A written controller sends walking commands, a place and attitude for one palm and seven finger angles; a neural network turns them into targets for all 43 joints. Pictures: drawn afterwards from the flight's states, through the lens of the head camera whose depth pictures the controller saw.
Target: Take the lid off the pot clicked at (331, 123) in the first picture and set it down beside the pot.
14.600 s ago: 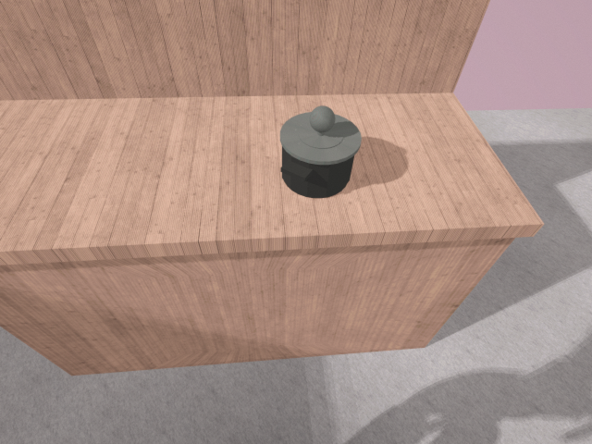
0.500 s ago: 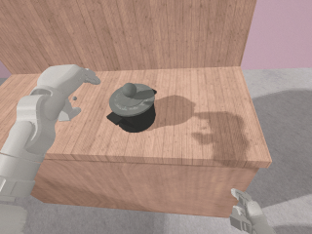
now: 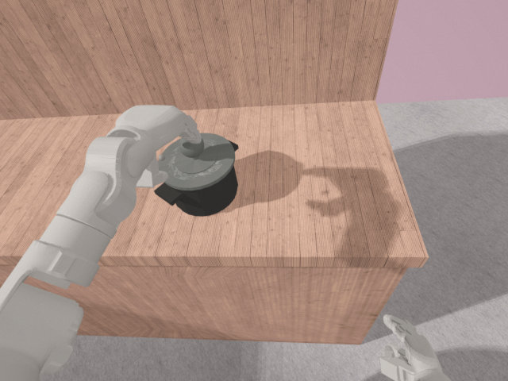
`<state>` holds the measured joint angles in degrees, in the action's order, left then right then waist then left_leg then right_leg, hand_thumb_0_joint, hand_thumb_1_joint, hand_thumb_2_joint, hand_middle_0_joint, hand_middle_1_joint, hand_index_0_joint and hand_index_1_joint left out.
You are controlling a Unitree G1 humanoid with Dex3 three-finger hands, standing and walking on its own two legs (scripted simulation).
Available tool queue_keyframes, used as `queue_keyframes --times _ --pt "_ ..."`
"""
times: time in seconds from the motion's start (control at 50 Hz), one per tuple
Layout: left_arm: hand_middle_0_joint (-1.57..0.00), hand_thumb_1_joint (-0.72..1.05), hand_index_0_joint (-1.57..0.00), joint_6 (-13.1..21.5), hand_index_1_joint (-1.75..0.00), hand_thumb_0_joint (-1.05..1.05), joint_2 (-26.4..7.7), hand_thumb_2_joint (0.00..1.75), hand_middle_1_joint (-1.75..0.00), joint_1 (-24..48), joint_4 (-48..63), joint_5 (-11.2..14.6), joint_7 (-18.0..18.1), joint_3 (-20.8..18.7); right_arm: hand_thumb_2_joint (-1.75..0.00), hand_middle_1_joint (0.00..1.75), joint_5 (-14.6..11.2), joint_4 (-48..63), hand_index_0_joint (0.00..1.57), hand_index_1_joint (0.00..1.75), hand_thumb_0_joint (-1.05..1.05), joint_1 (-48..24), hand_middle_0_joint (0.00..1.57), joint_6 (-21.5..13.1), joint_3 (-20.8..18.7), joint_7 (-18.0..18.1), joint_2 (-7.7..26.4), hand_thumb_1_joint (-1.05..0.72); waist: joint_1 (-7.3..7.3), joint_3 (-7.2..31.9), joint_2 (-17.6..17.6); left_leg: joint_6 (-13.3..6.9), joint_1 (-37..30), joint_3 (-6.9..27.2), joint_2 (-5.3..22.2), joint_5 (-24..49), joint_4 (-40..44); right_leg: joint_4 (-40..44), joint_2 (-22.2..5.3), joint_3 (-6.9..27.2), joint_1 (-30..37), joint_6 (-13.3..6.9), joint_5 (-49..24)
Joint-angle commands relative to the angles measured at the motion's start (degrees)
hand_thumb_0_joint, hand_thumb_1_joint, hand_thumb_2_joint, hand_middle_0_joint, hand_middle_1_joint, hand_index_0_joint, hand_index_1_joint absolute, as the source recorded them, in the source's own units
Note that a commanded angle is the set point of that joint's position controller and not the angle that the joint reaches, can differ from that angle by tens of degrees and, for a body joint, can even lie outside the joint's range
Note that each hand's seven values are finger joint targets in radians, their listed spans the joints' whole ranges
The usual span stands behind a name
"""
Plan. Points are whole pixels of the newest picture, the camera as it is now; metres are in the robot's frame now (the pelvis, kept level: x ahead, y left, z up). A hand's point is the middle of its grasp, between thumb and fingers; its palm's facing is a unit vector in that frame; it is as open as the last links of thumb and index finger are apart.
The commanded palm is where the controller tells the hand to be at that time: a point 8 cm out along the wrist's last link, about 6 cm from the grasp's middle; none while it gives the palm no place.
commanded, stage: move the open hand above the knob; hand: left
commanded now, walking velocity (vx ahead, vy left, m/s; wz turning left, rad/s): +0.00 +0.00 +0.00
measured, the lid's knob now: (191, 145) +0.51 +0.14 +0.09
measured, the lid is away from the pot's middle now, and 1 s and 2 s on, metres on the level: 0.00 0.00 0.00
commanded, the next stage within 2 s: lower the open fingers around the knob in 1.72 s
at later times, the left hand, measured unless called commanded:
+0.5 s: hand (167, 122) +0.47 +0.15 +0.18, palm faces -0.23 -0.02 -0.97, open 10.4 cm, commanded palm +0.46 +0.14 +0.24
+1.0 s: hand (177, 110) +0.48 +0.13 +0.19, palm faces -0.18 -0.04 -0.98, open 10.4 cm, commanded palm +0.46 +0.14 +0.24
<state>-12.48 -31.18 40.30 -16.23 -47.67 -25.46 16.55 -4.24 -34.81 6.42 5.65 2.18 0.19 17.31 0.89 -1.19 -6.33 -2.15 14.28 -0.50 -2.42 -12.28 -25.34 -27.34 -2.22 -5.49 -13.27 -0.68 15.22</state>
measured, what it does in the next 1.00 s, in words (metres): stands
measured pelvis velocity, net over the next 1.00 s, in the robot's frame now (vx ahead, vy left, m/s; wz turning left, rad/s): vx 0.01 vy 0.01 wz -0.02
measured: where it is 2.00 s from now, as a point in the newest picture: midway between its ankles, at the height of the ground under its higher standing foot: outside the picture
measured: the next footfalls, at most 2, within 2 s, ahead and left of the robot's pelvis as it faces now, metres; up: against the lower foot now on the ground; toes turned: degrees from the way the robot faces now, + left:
none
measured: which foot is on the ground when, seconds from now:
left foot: down 0.00-1.00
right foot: down 0.00-1.00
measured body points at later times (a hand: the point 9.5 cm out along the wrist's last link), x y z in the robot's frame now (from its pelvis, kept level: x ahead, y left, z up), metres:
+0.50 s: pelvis +0.01 +0.00 +0.00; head +0.04 -0.04 +0.45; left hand +0.48 +0.15 +0.23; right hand +0.14 -0.25 -0.13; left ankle +0.01 +0.10 -0.74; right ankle -0.01 -0.11 -0.74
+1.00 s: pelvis +0.01 +0.01 +0.00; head +0.03 -0.03 +0.45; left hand +0.49 +0.13 +0.25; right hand +0.13 -0.24 -0.13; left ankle +0.01 +0.10 -0.74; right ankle -0.01 -0.11 -0.74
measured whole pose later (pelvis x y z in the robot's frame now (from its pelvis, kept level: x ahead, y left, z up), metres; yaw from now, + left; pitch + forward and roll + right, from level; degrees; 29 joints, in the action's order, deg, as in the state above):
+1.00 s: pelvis +0.01 +0.01 +0.00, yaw -1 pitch +5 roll +1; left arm -15.5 -24.7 59.1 -41.0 -50.5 -20.5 15.8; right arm -3.9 -38.1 11.6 5.2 2.1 0.5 15.7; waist 2.9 2.4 -5.0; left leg -2.9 16.2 -1.9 -2.8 -12.6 -24.2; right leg -26.5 -2.5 -3.9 -15.8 0.1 15.1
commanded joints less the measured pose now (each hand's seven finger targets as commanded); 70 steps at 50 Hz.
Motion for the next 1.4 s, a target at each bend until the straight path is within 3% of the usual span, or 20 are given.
queue_keyframes --times 0.0,0.1,0.16,0.2,0.28,0.36,0.42,0.48,0.54,0.66,0.72,0.8,0.86,0.96,1.02,1.1,1.18,1.24,1.32,1.38 --pt "-0.82 -0.37 -0.82 -0.19 -0.08 0.00 -22.55 1.51 -0.08 36.73 4.38 -1.96 6.09 -18.58 -0.90 0.30 0.39 6.86 0.20 0.30 0.00 -3.49 0.20 -3.98 -1.13 0.78 4.45 -0.90 -1.39 27.90 3.19 -1.46 -10.33 3.84 -0.58 20.84 1.54 1.27 1.41 3.35 9.79 -1.31 -22.09" --pt "-0.82 -0.37 -0.82 -4.22 -0.08 0.00 -1.13 1.51 -0.08 17.60 -9.18 -0.46 4.31 -3.89 -0.90 0.30 -1.17 8.47 0.20 0.30 0.00 -3.90 0.20 -1.67 -2.05 -2.13 5.59 -0.90 -0.66 17.03 11.12 -0.72 -4.67 1.27 0.12 15.48 1.50 2.07 1.31 1.63 2.51 -0.60 -19.03" --pt "-0.82 -0.37 -0.82 -4.13 -0.08 0.00 -4.84 1.51 -0.08 28.84 1.72 -2.55 3.47 -4.02 -0.90 0.30 -0.97 10.32 0.20 0.30 0.00 -6.42 0.20 -0.69 -2.19 -2.02 5.49 -0.90 0.37 22.95 9.57 -1.70 -7.11 1.39 -0.30 16.51 0.27 1.62 0.90 2.85 4.34 -0.65 -20.92" --pt "-0.82 -0.37 -0.82 -3.43 -0.08 0.00 -14.24 1.51 -0.08 44.97 11.08 -3.08 3.95 -9.34 -0.90 0.30 -0.47 9.79 0.20 0.30 0.00 -4.94 0.20 -1.34 -2.42 -1.07 5.49 -0.90 1.30 29.28 6.93 -2.43 -10.75 2.74 -0.73 18.79 0.07 1.42 1.24 3.93 7.54 -0.60 -23.50" --pt "-0.82 -0.37 -0.82 -2.36 -0.08 0.00 -24.12 1.51 -0.08 49.00 0.62 -2.76 5.85 -18.11 -0.90 0.30 0.15 5.66 0.20 0.30 0.00 0.00 0.20 -3.64 -2.04 1.33 5.99 -0.90 1.06 29.25 5.81 -2.68 -11.17 3.45 -0.70 19.77 0.34 2.04 1.57 3.92 8.65 -0.87 -24.49" --pt "-0.82 -0.37 -0.82 -4.89 -0.08 0.00 -5.25 1.51 -0.08 36.66 -19.08 -2.50 5.58 -5.20 -0.90 0.30 -0.68 3.93 0.20 0.30 0.00 0.29 0.20 -2.34 -1.71 0.18 5.25 -0.90 1.39 17.69 9.67 -1.26 -5.15 2.80 -0.16 15.32 1.65 1.92 1.70 1.75 0.63 -0.88 -18.46" --pt "-0.82 -0.37 -0.82 -5.77 -0.08 0.00 1.92 1.51 -0.08 35.20 -14.32 -2.58 3.71 0.50 -0.90 0.30 -0.47 6.57 0.20 0.30 0.00 -1.68 0.20 -1.60 -2.35 -1.30 5.19 -0.90 1.66 21.86 7.41 -1.39 -8.68 2.62 -0.39 18.98 0.16 1.52 1.49 2.24 0.35 -0.99 -20.27" --pt "-0.82 -0.37 -0.82 -5.10 -0.08 0.00 -1.81 1.51 -0.08 48.25 -7.37 -3.30 2.93 -0.69 -0.90 0.30 -0.01 6.43 0.20 0.30 0.00 -1.27 0.20 -1.08 -2.81 -0.69 5.38 -0.90 3.62 26.14 8.29 -2.21 -10.66 3.28 -0.55 19.42 -0.93 1.89 1.60 2.84 0.95 -1.00 -21.29" --pt "-0.82 -0.37 -0.82 -2.30 -0.08 0.00 -15.96 1.51 -0.08 59.33 -5.50 -4.44 4.59 -11.14 -0.90 0.30 0.35 5.23 0.20 0.30 0.00 2.02 0.20 -3.43 -2.45 0.96 5.57 -0.90 3.05 33.41 6.51 -2.68 -13.98 4.07 -0.63 21.64 -0.36 1.47 1.80 4.05 5.36 -1.00 -24.33" --pt "-0.82 -0.37 -0.82 -3.43 -0.08 0.00 -5.19 1.51 -0.08 40.22 -26.22 -4.52 7.07 -6.43 -0.90 0.30 0.03 3.33 0.20 0.30 0.00 3.01 0.20 -2.47 -1.74 -0.03 5.19 -0.90 0.99 20.44 9.49 -1.14 -6.00 3.25 0.50 21.19 1.36 1.25 1.94 1.90 0.62 -1.32 -20.78" --pt "-0.82 -0.37 -0.82 -5.08 -0.08 0.00 1.02 1.51 -0.08 37.55 -21.70 -4.31 6.01 -1.57 -0.90 0.30 -0.15 5.62 0.20 0.30 0.00 0.75 0.20 -1.35 -2.28 -1.51 5.46 -0.90 1.00 21.82 8.04 -1.01 -7.39 2.57 0.73 21.91 0.70 1.16 1.63 2.09 -0.11 -1.17 -20.72" --pt "-0.82 -0.37 -0.82 -3.66 -0.08 0.00 -8.98 1.51 -0.08 52.81 -2.71 -4.27 5.31 -7.15 -0.90 0.30 0.39 7.51 0.20 0.30 0.00 0.51 0.20 -1.81 -3.01 -0.80 5.25 -0.90 2.25 33.31 6.40 -2.52 -14.74 4.04 0.46 26.04 -0.48 1.68 1.65 3.89 4.17 -0.85 -23.93" --pt "-0.82 -0.37 -0.82 -2.80 -0.08 0.00 -14.48 1.51 -0.08 56.41 -7.43 -5.07 6.61 -11.10 -0.90 0.30 0.27 5.29 0.20 0.30 0.00 2.20 0.20 -3.16 -2.43 0.88 5.02 -0.90 2.34 31.47 8.93 -2.78 -12.98 3.80 0.23 23.26 0.41 1.94 1.94 3.80 5.27 -0.87 -24.15" --pt "-0.82 -0.37 -0.82 -5.13 -0.08 0.00 -4.29 1.51 -0.08 41.35 -24.02 -4.20 7.20 -5.48 -0.90 0.30 -0.12 3.42 0.20 0.30 0.00 1.81 0.20 -2.32 -1.90 0.36 5.11 -0.90 1.31 19.24 10.77 -1.60 -6.28 2.54 0.44 16.19 2.10 2.50 1.83 2.17 0.07 -1.08 -18.02" --pt "-0.82 -0.37 -0.82 -5.95 -0.08 0.00 0.44 1.51 -0.08 40.50 -19.42 -4.09 5.56 -1.11 -0.90 0.30 -0.22 5.44 0.20 0.30 0.00 -0.07 0.20 -1.35 -2.13 -0.62 5.14 -0.90 1.50 21.91 8.08 -1.41 -8.21 2.46 0.29 17.81 1.28 2.15 1.49 2.46 0.18 -1.17 -18.85" --pt "-0.82 -0.37 -0.82 -3.70 -0.08 0.00 -5.98 1.51 -0.08 54.06 -3.33 -3.85 4.26 -3.83 -0.90 0.30 0.06 7.30 0.20 0.30 0.00 -1.01 0.20 -2.00 -2.42 0.20 4.51 -0.90 2.95 30.65 5.95 -2.52 -14.00 3.36 -0.13 20.08 0.19 2.69 1.48 3.93 3.15 -0.95 -21.29" --pt "-0.82 -0.37 -0.82 -2.01 -0.08 0.00 -14.00 1.51 -0.08 55.09 -10.50 -3.79 5.94 -10.67 -0.90 0.30 0.14 4.43 0.20 0.30 0.00 1.80 0.20 -2.98 -1.93 1.78 5.25 -0.90 2.46 27.00 7.71 -2.50 -10.96 3.52 -0.14 17.13 1.47 3.31 1.63 3.56 3.62 -1.34 -20.06" --pt "-0.82 -0.37 -0.82 -3.28 -0.08 0.00 -8.20 1.51 -0.08 47.34 -21.19 -4.34 6.59 -7.18 -0.90 0.30 -0.06 3.38 0.20 0.30 0.00 1.24 0.20 -2.34 -1.40 1.64 4.89 -0.90 1.86 20.28 9.92 -1.88 -6.75 2.75 0.20 14.82 2.34 3.17 1.57 2.68 1.38 -1.29 -18.30" --pt "-0.82 -0.37 -0.82 -5.01 -0.08 0.00 1.32 1.51 -0.08 42.60 -19.42 -4.53 5.36 0.02 -0.90 0.30 -0.18 5.38 0.20 0.30 0.00 -0.87 0.20 -1.18 -1.79 -0.05 4.75 -0.90 1.72 21.63 6.69 -1.19 -8.47 2.84 0.36 17.51 1.37 2.42 1.48 2.48 -0.57 -1.47 -17.99" --pt "-0.82 -0.37 -0.82 -4.16 -0.08 0.00 -2.88 1.51 -0.08 49.56 -7.25 -3.61 4.38 -2.62 -0.90 0.30 0.21 7.13 0.20 0.30 0.00 -1.70 0.20 -1.40 -2.34 -0.06 4.79 -0.90 2.28 28.54 5.59 -2.13 -12.74 3.49 0.06 20.85 -0.05 2.55 1.35 3.42 2.14 -1.52 -20.83"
